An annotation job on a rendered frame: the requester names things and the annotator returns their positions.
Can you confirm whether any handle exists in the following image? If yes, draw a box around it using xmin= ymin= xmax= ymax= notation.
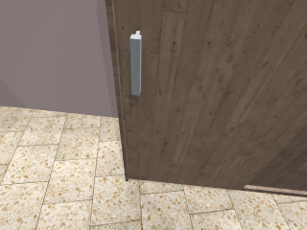
xmin=130 ymin=31 xmax=142 ymax=96

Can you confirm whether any wardrobe door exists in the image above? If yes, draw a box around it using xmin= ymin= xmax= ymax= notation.
xmin=113 ymin=0 xmax=307 ymax=191
xmin=247 ymin=126 xmax=307 ymax=192

